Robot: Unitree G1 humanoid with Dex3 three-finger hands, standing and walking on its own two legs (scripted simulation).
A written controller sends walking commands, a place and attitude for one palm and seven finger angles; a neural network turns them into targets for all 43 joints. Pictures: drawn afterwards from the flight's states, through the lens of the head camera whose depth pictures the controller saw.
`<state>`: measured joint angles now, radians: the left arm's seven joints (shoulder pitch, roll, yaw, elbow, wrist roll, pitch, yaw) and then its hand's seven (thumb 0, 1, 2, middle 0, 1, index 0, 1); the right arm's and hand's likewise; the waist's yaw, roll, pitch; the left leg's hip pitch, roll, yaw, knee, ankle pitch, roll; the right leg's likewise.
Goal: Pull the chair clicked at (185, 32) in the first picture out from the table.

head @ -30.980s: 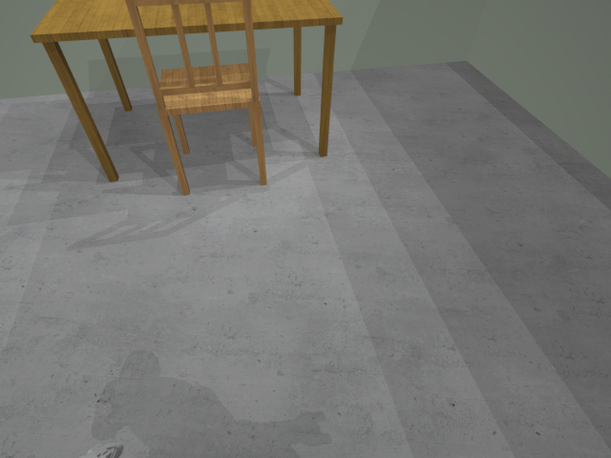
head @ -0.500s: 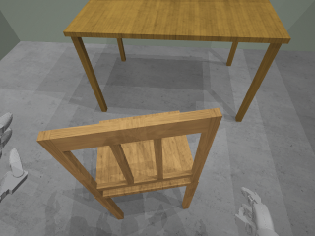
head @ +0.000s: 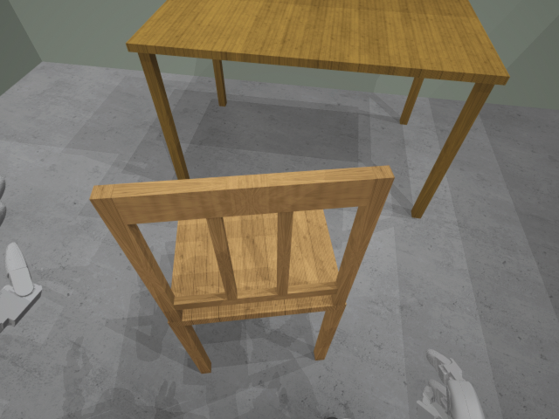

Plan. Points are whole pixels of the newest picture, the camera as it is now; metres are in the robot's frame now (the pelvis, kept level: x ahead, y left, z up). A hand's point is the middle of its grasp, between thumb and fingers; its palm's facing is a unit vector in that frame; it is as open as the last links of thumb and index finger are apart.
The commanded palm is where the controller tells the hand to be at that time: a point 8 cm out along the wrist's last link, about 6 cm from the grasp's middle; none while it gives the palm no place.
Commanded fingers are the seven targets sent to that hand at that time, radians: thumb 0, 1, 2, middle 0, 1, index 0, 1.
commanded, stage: step back with the hand held close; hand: left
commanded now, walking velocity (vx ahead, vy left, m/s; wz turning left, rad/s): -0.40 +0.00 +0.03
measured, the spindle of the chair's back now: (224, 261) +0.38 +0.13 -0.07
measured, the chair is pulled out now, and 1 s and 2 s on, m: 0.57 0.57 0.57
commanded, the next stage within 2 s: stop stepping back and stand still in 0.98 s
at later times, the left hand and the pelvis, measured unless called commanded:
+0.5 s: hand (17, 308) +0.19 +0.26 +0.17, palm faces +0.45 -0.73 -0.51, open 7.4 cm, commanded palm +0.11 +0.30 +0.19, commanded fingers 0.00 0.90 0.90 -0.20 -0.30 -0.20 -0.30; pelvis -0.02 -0.01 -0.01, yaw +2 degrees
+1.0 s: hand (23, 380) +0.13 +0.22 +0.17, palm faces +0.34 -0.75 -0.57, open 7.4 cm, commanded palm +0.05 +0.27 +0.19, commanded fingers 0.00 0.90 0.90 -0.20 -0.30 -0.20 -0.30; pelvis -0.08 -0.04 +0.00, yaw +1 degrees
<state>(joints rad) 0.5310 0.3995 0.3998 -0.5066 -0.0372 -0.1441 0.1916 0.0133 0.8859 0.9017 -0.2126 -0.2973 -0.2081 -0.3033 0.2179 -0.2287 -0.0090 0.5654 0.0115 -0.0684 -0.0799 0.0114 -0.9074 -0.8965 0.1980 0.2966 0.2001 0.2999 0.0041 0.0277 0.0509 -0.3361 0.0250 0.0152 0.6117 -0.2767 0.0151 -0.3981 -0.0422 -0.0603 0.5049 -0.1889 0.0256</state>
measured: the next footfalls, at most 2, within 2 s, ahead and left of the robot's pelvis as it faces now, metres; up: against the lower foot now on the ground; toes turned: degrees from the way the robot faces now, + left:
right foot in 0.62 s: -0.02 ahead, -0.16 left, +0.00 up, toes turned -2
left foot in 0.96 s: -0.03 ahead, +0.09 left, +0.00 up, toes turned +1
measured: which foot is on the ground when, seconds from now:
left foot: down 0.00-0.74, up 0.76-0.94, down 0.96-1.00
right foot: down 0.00-0.46, up 0.48-0.60, down 0.62-0.98, up 1.00-1.00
